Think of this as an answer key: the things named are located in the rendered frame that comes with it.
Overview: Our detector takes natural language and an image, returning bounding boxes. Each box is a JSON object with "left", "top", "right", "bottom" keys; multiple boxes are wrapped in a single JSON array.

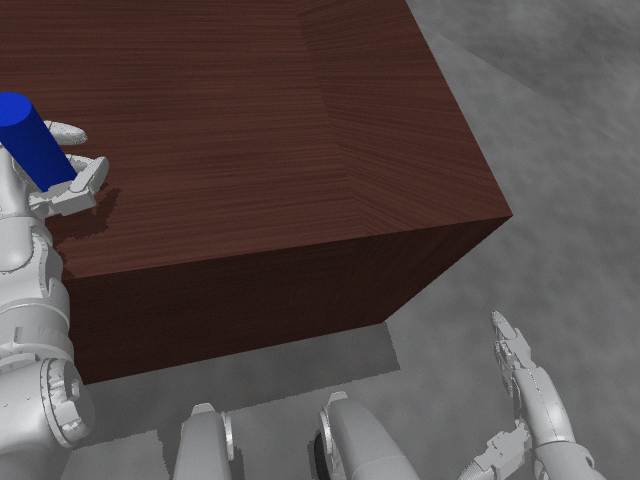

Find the left robot arm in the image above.
[{"left": 0, "top": 216, "right": 95, "bottom": 480}]

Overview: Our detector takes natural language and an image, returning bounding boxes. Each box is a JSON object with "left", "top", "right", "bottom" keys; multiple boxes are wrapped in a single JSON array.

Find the right robot arm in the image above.
[{"left": 531, "top": 441, "right": 606, "bottom": 480}]

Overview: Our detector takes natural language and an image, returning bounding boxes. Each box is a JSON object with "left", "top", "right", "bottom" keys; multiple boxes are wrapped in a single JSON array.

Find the right robot foot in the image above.
[{"left": 314, "top": 433, "right": 331, "bottom": 480}]

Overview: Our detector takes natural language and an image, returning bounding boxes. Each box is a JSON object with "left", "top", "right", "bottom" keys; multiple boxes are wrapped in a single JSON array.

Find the left robot hand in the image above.
[{"left": 0, "top": 120, "right": 109, "bottom": 226}]

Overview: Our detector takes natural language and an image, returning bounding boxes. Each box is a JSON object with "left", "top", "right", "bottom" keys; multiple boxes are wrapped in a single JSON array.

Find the right robot hand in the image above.
[{"left": 456, "top": 310, "right": 576, "bottom": 480}]

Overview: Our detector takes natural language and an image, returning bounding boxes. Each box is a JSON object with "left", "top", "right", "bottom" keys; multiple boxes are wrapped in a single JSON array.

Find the can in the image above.
[{"left": 0, "top": 92, "right": 78, "bottom": 192}]

